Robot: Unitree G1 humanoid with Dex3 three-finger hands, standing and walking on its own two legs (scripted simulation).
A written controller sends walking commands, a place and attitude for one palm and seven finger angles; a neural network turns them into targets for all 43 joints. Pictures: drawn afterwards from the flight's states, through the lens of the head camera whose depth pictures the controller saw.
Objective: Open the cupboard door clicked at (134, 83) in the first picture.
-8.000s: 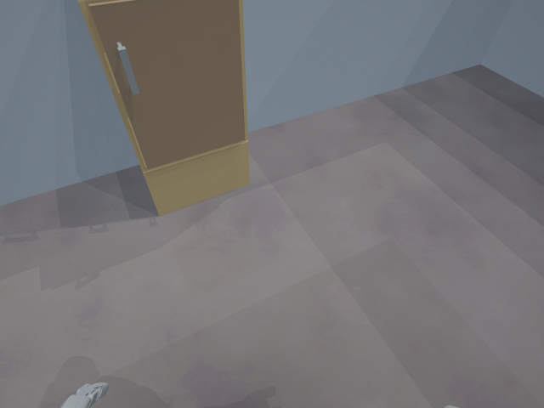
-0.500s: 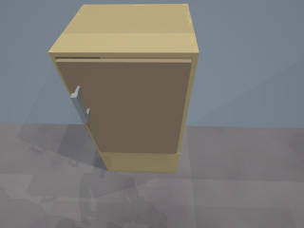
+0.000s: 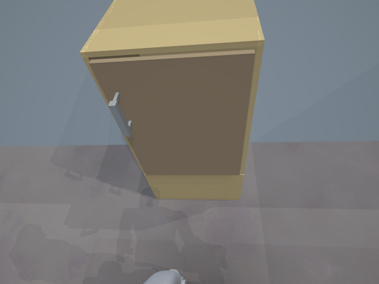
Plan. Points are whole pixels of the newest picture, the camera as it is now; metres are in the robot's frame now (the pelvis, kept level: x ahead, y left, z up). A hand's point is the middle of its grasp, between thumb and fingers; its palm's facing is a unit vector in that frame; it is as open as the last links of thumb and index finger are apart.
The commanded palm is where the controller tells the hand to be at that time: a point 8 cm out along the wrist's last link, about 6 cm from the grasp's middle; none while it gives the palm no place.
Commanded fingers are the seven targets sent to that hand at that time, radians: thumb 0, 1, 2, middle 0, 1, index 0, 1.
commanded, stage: shuffle to correct the standing spot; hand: left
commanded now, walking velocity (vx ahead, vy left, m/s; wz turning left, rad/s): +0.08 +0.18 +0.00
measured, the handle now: (122, 115) +0.57 +0.27 -0.02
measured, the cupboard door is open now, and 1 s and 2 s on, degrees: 0 0 0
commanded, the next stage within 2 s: come to a stop and stand still in 0.18 s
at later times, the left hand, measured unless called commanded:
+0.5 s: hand out of the picture -0.04 +0.28 -0.17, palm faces +0.10 -0.97 -0.23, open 7.4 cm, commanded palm none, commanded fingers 0.00 0.90 0.90 -0.20 -0.30 -0.20 -0.30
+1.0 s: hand out of the picture +0.05 +0.22 -0.14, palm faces +0.00 -0.96 -0.26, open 7.3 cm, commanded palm none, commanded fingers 0.00 0.90 0.90 -0.20 -0.30 -0.20 -0.30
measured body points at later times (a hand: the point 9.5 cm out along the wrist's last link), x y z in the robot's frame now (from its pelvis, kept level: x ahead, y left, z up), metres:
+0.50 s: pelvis -0.01 +0.08 +0.01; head +0.00 +0.10 +0.46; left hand -0.04 +0.33 -0.16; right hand +0.06 -0.15 -0.13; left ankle -0.02 +0.20 -0.72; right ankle -0.02 -0.05 -0.69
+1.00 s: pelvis -0.02 +0.04 +0.01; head -0.01 +0.01 +0.46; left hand +0.05 +0.27 -0.12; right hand -0.02 -0.18 -0.16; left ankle -0.03 +0.17 -0.70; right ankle +0.00 -0.03 -0.72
